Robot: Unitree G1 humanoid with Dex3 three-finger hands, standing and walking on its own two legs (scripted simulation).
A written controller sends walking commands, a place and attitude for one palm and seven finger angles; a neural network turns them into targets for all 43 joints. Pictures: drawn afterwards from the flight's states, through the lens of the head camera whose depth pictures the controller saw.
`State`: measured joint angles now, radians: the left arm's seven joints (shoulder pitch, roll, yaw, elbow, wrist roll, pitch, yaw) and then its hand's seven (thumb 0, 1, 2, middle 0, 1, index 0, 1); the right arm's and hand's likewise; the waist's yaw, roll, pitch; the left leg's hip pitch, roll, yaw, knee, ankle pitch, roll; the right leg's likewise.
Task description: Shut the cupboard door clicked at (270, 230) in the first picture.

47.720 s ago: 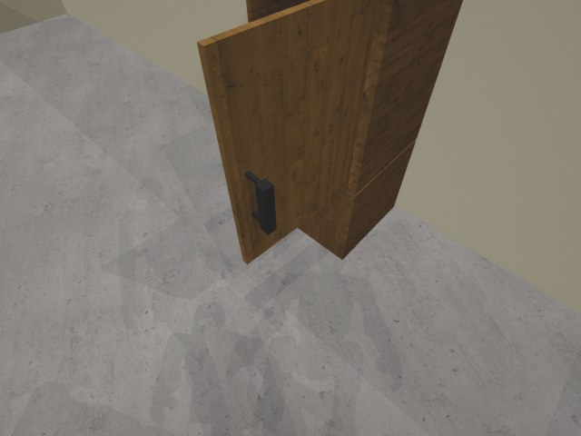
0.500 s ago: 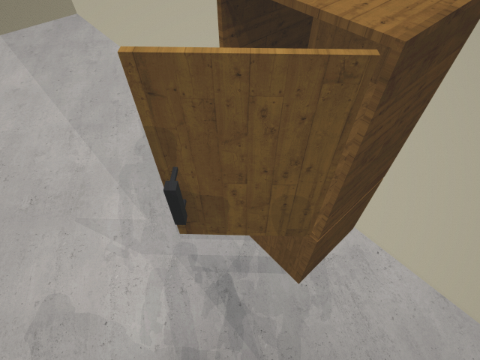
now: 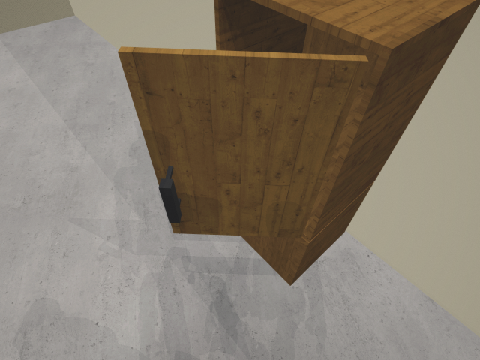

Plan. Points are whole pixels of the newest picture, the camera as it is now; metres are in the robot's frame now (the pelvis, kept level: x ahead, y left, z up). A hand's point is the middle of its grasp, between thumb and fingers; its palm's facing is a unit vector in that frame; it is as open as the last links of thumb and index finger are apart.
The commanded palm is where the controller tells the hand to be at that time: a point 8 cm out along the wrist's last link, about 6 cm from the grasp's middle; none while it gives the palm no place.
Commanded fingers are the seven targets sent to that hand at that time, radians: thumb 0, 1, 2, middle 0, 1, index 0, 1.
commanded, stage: look again from close up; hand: left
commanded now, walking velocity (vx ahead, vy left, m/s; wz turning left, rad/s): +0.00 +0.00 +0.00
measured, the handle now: (172, 194) +0.49 +0.19 -0.10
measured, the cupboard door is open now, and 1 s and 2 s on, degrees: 47 47 47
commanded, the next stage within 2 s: shuffle to correct the standing spot in 0.42 s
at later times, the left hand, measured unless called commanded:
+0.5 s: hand out of the picture -0.02 +0.21 -0.18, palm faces +0.03 -0.98 -0.20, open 7.3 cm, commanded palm none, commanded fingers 0.00 0.90 0.90 -0.20 -0.30 -0.20 -0.30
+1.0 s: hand out of the picture -0.03 +0.16 -0.19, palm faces +0.06 -0.99 -0.14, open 7.3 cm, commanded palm none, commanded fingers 0.00 0.90 0.90 -0.20 -0.30 -0.20 -0.30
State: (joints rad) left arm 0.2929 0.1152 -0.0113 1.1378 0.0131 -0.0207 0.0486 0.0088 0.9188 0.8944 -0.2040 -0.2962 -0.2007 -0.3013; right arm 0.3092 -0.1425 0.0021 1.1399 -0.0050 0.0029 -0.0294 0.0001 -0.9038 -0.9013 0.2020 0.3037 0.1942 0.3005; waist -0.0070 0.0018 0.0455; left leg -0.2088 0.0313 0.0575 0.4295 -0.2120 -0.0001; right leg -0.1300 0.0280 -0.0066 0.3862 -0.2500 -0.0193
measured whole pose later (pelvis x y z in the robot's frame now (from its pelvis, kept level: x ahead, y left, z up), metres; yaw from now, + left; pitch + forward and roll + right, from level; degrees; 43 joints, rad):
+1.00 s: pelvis +0.03 +0.01 -0.01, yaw +0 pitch +1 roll -1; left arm 0.41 0.14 0.00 1.09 0.02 -0.02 0.03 0.01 0.91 0.89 -0.20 -0.30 -0.20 -0.30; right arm 0.29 -0.14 -0.01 1.10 -0.01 -0.02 -0.03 0.00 -0.90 -0.90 0.20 0.30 0.20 0.30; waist 0.01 -0.02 0.00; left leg -0.27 0.03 0.05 0.59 -0.34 0.01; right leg -0.18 0.02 -0.02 0.53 -0.37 -0.01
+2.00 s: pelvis -0.06 +0.06 -0.01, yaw +1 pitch -2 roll -1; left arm 0.29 0.27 -0.01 1.03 0.03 0.01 0.02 0.01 0.91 0.89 -0.20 -0.30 -0.20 -0.30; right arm 0.22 -0.27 -0.03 1.04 -0.01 0.00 0.00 0.00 -0.90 -0.90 0.20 0.30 0.20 0.30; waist 0.00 -0.01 0.02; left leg -0.29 -0.04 0.08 0.46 -0.16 0.09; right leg -0.23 -0.05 0.01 0.47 -0.22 0.03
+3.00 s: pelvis -0.02 +0.04 +0.00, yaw +1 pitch -1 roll +0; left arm 0.28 0.21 -0.01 1.10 0.02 0.00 0.03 0.00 0.91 0.89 -0.20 -0.30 -0.20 -0.30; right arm 0.22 -0.19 -0.02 1.15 -0.01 0.00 -0.01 0.00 -0.90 -0.90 0.20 0.30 0.20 0.30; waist 0.00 -0.02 0.01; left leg -0.22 -0.04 0.08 0.41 -0.18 0.06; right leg -0.17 -0.05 0.00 0.43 -0.25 0.03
